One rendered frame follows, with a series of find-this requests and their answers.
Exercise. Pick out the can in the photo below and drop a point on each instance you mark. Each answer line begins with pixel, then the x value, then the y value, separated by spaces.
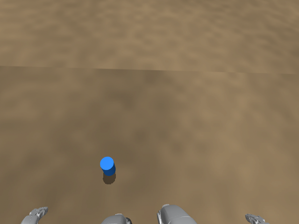
pixel 107 165

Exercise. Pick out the right robot hand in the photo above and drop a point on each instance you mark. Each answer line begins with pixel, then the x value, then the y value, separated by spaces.
pixel 255 219

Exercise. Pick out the left robot hand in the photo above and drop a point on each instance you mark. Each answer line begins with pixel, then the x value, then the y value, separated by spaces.
pixel 35 215

